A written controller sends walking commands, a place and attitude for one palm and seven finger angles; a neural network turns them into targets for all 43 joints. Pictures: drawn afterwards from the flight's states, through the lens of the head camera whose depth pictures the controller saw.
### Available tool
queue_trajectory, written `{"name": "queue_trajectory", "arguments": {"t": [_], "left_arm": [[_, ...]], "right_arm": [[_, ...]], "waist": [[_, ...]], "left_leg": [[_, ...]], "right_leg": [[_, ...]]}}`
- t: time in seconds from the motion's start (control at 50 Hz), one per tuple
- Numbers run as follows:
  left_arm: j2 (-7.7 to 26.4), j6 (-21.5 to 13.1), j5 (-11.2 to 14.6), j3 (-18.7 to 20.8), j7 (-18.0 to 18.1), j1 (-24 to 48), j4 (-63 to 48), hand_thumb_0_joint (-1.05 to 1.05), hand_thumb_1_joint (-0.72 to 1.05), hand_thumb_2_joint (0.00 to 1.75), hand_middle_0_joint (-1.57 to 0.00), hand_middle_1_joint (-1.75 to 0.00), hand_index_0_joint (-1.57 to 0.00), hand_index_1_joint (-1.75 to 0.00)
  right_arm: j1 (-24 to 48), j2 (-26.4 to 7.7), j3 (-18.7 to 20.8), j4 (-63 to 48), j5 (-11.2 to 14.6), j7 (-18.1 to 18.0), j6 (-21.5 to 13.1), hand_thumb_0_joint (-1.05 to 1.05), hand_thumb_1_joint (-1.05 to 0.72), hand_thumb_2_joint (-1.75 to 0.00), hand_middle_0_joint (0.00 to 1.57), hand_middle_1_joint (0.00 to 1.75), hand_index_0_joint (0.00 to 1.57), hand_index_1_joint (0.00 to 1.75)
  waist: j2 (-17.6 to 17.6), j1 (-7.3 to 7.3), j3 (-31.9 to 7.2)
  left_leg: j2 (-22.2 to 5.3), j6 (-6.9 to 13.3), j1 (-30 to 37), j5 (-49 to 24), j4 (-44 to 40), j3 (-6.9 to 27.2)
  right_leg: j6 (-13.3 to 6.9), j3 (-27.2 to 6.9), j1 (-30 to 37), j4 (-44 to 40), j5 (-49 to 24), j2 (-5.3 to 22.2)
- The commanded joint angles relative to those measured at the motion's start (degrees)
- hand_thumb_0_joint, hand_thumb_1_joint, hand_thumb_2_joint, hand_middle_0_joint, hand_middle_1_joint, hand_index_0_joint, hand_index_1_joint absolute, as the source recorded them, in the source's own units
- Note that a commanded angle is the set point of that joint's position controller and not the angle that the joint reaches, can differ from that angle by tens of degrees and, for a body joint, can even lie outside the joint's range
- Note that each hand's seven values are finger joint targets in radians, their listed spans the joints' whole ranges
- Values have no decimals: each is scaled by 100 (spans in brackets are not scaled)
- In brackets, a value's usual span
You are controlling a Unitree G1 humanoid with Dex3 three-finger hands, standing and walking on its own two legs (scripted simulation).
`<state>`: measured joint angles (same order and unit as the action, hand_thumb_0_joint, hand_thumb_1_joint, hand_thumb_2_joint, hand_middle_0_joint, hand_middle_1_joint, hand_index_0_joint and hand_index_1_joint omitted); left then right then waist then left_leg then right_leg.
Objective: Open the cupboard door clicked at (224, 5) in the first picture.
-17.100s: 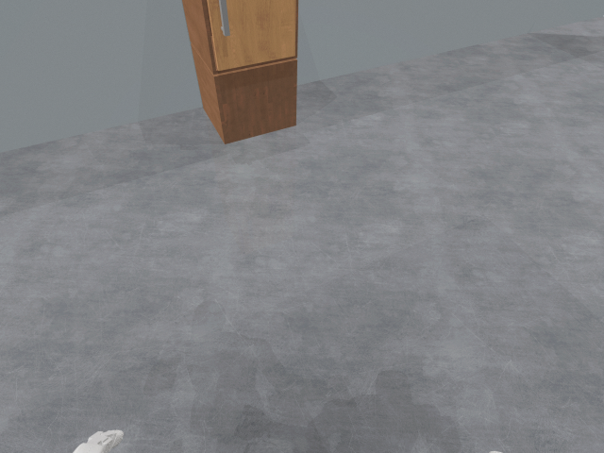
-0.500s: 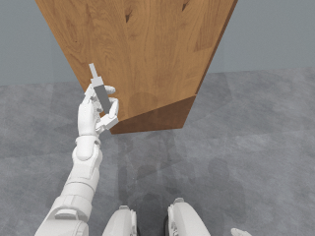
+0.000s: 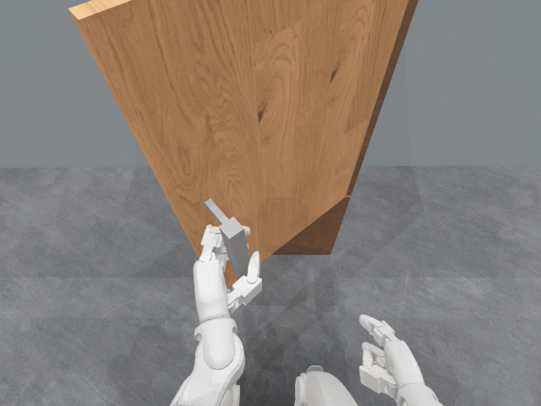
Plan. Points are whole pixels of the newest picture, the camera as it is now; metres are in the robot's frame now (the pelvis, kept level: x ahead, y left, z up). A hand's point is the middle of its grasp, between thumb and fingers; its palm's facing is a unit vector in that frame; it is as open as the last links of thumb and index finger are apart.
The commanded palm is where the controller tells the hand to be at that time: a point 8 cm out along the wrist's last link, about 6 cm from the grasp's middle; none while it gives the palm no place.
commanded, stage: pull the door open along its arc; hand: left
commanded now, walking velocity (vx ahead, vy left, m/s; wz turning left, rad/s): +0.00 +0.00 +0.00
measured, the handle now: (229, 243) +0.35 +0.07 +0.01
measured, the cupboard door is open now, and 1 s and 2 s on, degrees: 40 41 44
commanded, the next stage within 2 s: open thumb and fingers to let go in 0.08 s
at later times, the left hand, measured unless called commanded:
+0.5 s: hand (252, 284) +0.29 +0.03 +0.00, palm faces +0.41 -0.91 -0.08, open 8.7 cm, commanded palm +0.24 +0.08 +0.00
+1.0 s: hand (256, 291) +0.28 +0.03 +0.00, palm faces +0.40 -0.92 -0.05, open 15.4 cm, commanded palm +0.24 +0.08 +0.00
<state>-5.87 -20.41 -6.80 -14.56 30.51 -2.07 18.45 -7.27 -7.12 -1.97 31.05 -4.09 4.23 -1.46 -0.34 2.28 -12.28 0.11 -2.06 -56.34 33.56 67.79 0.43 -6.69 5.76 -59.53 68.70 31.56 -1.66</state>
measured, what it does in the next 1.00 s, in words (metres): shifts its weight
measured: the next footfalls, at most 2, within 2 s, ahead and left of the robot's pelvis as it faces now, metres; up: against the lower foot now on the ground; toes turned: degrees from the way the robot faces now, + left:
none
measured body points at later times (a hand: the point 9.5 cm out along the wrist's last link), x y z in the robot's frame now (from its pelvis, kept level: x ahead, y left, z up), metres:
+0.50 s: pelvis -0.03 -0.05 -0.02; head +0.08 -0.09 +0.41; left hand +0.27 +0.08 +0.00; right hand +0.14 -0.27 -0.16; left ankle -0.01 +0.15 -0.63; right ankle +0.01 -0.05 -0.64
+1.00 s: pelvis -0.06 -0.06 -0.03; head +0.03 -0.10 +0.41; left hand +0.26 +0.07 +0.01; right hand +0.12 -0.28 -0.15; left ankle -0.01 +0.14 -0.63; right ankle +0.01 -0.05 -0.64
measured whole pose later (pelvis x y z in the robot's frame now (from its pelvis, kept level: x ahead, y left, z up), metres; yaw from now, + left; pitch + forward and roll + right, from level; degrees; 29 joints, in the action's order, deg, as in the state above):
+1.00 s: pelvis -0.06 -0.06 -0.03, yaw +3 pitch +20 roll +5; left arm -5.8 -23.6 -2.4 -6.0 33.1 6.5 22.9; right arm -7.8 -11.8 0.9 36.0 -4.3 0.8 -5.8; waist -1.1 2.3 -10.0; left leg 1.6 -1.4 -63.2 30.1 71.7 5.5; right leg -7.7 9.9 -66.3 74.2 29.6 -0.8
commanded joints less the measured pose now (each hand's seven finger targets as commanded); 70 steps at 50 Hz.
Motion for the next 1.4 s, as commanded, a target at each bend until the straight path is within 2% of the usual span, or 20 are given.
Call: {"name": "queue_trajectory", "arguments": {"t": [0.0,0.06,0.16,0.24,0.34,0.38,0.42,0.46,0.48,0.5,0.54,0.64,0.7,0.96,1.08,1.1,1.18,1.22,1.3,1.38], "left_arm": [[-1108,-268,-16,-149,280,-846,-1420,0,90,90,-40,-135,-40,-135],[-1188,-232,-97,-341,303,-594,-1486,0,90,90,-40,-135,-40,-135],[-503,-350,-61,318,497,877,-1053,0,90,90,-40,-135,-40,-135],[-356,-551,146,693,572,970,-874,0,62,78,-38,-132,-38,-132],[-271,-650,155,677,426,784,-1239,0,27,63,-35,-128,-35,-128],[-269,-619,95,597,356,835,-1346,0,13,57,-35,-127,-35,-127],[-270,-644,115,515,284,806,-1428,0,-1,51,-33,-125,-33,-125],[-238,-677,192,478,214,1091,-1368,0,-15,45,-32,-124,-32,-124],[-174,-701,217,529,198,1247,-1339,0,-22,42,-32,-123,-32,-123],[-135,-713,238,585,194,1270,-1249,0,-29,39,-32,-122,-32,-122],[-131,-744,218,618,226,1279,-1223,0,-43,33,-30,-121,-30,-121],[70,-777,253,782,238,1357,-1160,0,-50,30,-28,-110,-28,-110],[74,-724,270,817,236,1392,-1114,0,-50,30,-26,-95,-26,-95],[36,-709,330,812,297,2211,-659,0,-50,30,-15,-30,-15,-30],[116,-660,304,933,398,2198,-645,0,-50,30,-15,-30,-15,-30],[511,-824,-329,-48,-610,2129,-650,0,-50,30,-15,-30,-15,-30],[1190,-1112,253,438,-2247,2342,-956,0,-50,30,-15,-30,-15,-30],[1120,-1139,743,382,-2955,2407,-1075,0,-50,30,-15,-30,-15,-30],[824,-862,1746,787,-3335,1807,-832,0,-50,30,-15,-30,-15,-30],[883,-804,1719,1008,-3027,1682,-688,0,-50,30,-15,-30,-15,-30]], "right_arm": [[99,-549,231,-729,27,-28,-419,0,-90,-90,20,30,20,30],[102,-525,239,-660,29,-43,-548,0,-90,-90,20,30,20,30],[38,-622,259,-404,-20,-179,-677,0,-90,-90,20,30,20,30],[156,-663,326,-322,-27,-239,-771,0,-90,-90,20,30,20,30],[-44,-733,438,-359,-38,-260,-741,0,-90,-90,20,30,20,30],[-117,-775,469,-376,-22,-265,-704,0,-90,-90,20,30,20,30],[-120,-781,481,-344,-3,-283,-693,0,-90,-90,20,30,20,30],[-57,-808,460,-275,13,-310,-720,0,-90,-90,20,30,20,30],[-24,-828,451,-253,19,-333,-738,0,-90,-90,20,30,20,30],[6,-839,466,-222,15,-344,-751,0,-90,-90,20,30,20,30],[4,-863,491,-230,-1,-355,-757,0,-90,-90,20,30,20,30],[-44,-842,463,-229,-11,-343,-759,0,-90,-90,20,30,20,30],[-13,-844,465,-248,-1,-357,-731,0,-90,-90,20,30,20,30],[106,-874,429,-236,-23,-379,-710,0,-90,-90,20,30,20,30],[94,-862,425,-297,-19,-384,-672,0,-90,-90,20,30,20,30],[-35,-1028,367,-240,6,-355,-636,0,-90,-90,20,30,20,30],[-136,-1047,364,-430,162,-395,-587,0,-90,-90,20,30,20,30],[-28,-1085,338,-546,276,-423,-601,0,-90,-90,20,30,20,30],[70,-1155,343,-694,447,-515,-633,0,-90,-90,20,30,20,30],[15,-1251,406,-707,395,-461,-583,0,-90,-90,20,30,20,30]], "waist": [[584,-119,-1830],[606,36,-1696],[751,204,-1404],[841,30,-1620],[872,-6,-2408],[853,48,-2477],[835,71,-2327],[1019,205,-1964],[1113,235,-1841],[1129,205,-1769],[902,110,-1877],[714,84,-1999],[809,90,-1954],[689,178,-1667],[682,92,-1863],[777,383,-1708],[374,232,-2069],[494,296,-1904],[701,58,-1454],[1218,35,-1299]], "left_leg": [[284,79,141,-1706,-362,0],[312,39,-116,-1388,-222,85],[323,25,-957,-743,173,202],[325,31,-1219,-497,269,232],[310,39,-1312,-803,337,216],[284,62,-1222,-936,275,213],[267,71,-1191,-847,267,196],[250,88,-1451,-550,397,243],[240,96,-1562,-466,427,291],[229,99,-1489,-461,375,282],[210,128,-1071,-578,231,231],[225,95,-1424,-527,398,228],[217,102,-1399,-503,358,232],[224,128,-1368,-227,418,212],[239,133,-1343,-297,334,208],[195,216,-1360,-308,482,156],[215,253,-1294,-432,378,155],[176,208,-1503,-219,528,167],[74,83,-1678,3,553,209],[80,132,-1881,-65,641,214]], "right_leg": [[696,-974,2758,-1179,-3939,451],[777,-1352,2773,-1382,-3716,618],[1023,-1969,2569,-1582,-2749,828],[878,-2083,2575,-1606,-1887,859],[1388,-2356,3373,-1438,-3280,986],[1022,-2124,3354,-1290,-3433,917],[1029,-2166,3185,-1369,-3099,930],[1627,-2501,3052,-1656,-2559,1038],[1649,-2526,2988,-1700,-2285,1036],[1198,-2344,2856,-1674,-1953,973],[911,-1829,2412,-1448,-1441,773],[1298,-2439,2861,-1612,-1893,1016],[1063,-2334,2813,-1624,-1631,973],[1027,-2366,2314,-1857,-297,963],[1030,-2317,2512,-1825,-427,921],[1322,-2496,2471,-1578,-1097,966],[962,-2302,2809,-1371,-1267,904],[1112,-2835,2924,-1634,-957,1122],[1002,-3227,2974,-2119,89,1370],[972,-3008,2758,-1982,189,1317]]}}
